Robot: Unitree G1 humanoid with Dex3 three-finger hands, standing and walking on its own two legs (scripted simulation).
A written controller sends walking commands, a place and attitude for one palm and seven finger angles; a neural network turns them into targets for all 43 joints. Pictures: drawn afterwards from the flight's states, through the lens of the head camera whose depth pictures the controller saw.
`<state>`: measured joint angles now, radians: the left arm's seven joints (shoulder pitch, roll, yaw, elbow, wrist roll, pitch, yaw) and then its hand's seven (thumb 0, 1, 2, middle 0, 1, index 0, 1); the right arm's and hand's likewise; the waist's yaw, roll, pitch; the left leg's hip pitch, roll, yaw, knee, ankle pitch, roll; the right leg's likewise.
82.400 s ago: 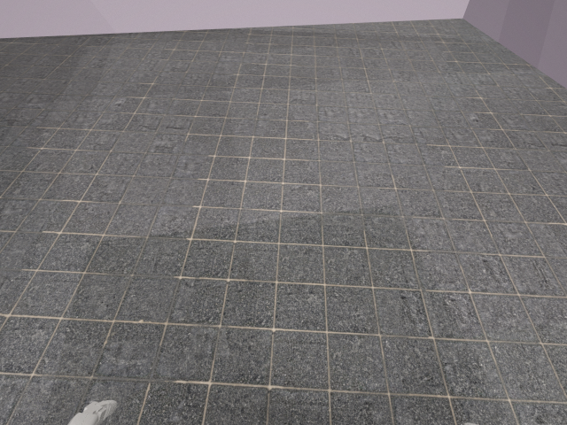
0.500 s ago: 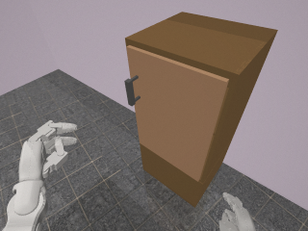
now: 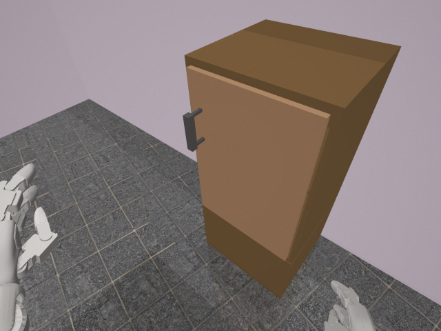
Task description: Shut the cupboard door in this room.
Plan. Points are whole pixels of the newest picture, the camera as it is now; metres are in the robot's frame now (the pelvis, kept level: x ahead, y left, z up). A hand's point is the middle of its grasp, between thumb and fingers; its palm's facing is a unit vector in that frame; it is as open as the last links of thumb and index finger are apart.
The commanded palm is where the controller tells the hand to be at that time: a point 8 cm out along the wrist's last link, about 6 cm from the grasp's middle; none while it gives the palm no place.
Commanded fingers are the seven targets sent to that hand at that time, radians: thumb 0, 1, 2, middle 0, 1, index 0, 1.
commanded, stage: draw the hand back to the body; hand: left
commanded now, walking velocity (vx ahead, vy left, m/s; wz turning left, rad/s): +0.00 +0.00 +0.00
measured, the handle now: (195, 129) +0.65 +0.16 +0.01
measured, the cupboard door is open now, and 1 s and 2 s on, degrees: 0 0 0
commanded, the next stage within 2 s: step back with the hand held close in 0.08 s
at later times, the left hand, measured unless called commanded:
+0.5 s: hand (40, 241) +0.18 +0.28 +0.15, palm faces +0.40 -0.78 -0.48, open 7.4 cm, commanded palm +0.12 +0.32 +0.17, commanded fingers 0.00 0.90 0.90 -0.20 -0.30 -0.20 -0.30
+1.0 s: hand out of the picture +0.10 +0.27 +0.16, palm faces +0.50 -0.77 -0.39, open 7.5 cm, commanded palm +0.03 +0.31 +0.17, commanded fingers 0.00 0.90 0.90 -0.20 -0.30 -0.20 -0.30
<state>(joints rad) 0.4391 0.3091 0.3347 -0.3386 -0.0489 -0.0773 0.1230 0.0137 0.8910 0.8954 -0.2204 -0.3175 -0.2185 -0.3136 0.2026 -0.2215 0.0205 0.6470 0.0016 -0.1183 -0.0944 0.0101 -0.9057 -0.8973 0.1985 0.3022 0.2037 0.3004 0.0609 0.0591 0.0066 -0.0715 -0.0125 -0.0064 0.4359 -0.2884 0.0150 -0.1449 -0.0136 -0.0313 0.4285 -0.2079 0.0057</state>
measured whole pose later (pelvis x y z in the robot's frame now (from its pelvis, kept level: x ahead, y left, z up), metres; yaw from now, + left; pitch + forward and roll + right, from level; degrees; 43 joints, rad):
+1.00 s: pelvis -0.11 +0.01 -0.03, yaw +0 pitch -2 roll +0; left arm 0.46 0.37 0.44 -0.48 0.00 -0.23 0.18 0.01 0.89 0.89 -0.21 -0.30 -0.21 -0.30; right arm 0.26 -0.23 0.01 0.59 0.00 -0.05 -0.08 0.01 -0.90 -0.90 0.20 0.30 0.21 0.30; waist -0.02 -0.02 0.01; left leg -0.44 -0.02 0.01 0.76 -0.40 0.03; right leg -0.46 -0.03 -0.03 0.61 -0.13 0.00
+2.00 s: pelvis -0.32 +0.05 -0.02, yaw +2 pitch -2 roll +0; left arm 0.42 0.40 0.44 -0.40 -0.04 -0.16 0.20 0.01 0.89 0.90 -0.21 -0.30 -0.20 -0.30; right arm 0.29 -0.22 0.02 0.68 0.01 -0.08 -0.10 0.01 -0.90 -0.90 0.20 0.30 0.21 0.30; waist -0.02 -0.05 -0.07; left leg -0.33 0.02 0.10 0.63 -0.29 0.04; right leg -0.21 0.01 -0.01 0.71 -0.46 -0.02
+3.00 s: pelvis -0.29 +0.07 +0.00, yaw -2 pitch +0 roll -1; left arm 0.53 0.39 0.37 -0.40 -0.04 -0.17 0.15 0.01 0.89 0.89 -0.21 -0.30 -0.21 -0.30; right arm 0.23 -0.20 0.03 0.64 0.01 -0.08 -0.07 0.01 -0.90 -0.90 0.20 0.30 0.21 0.30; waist 0.00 0.01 -0.03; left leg -0.30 0.03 0.09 0.52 -0.23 0.02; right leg -0.19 -0.01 -0.08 0.48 -0.29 0.00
